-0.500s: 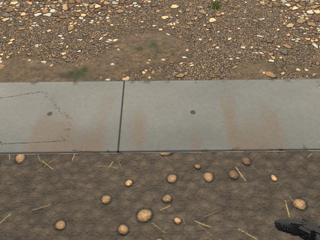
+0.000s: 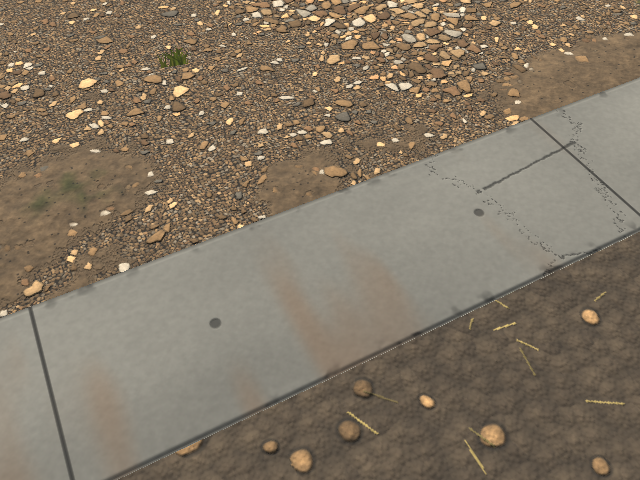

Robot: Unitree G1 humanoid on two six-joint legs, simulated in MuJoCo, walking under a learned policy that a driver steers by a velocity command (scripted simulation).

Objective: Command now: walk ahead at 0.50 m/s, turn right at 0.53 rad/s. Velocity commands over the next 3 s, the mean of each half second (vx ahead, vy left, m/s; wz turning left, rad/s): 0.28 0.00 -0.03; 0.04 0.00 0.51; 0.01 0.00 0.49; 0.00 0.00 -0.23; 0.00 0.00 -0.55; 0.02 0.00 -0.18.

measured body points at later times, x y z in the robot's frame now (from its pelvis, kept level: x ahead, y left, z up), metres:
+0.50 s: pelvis +0.21 -0.04 +0.01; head +0.25 -0.04 +0.45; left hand +0.34 +0.23 -0.11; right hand +0.34 -0.30 -0.11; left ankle +0.32 +0.10 -0.70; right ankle +0.18 -0.12 -0.74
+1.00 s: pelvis +0.28 -0.03 +0.00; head +0.32 -0.01 +0.45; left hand +0.34 +0.28 -0.11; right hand +0.53 -0.26 -0.09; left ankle +0.30 +0.08 -0.74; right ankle +0.34 -0.16 -0.72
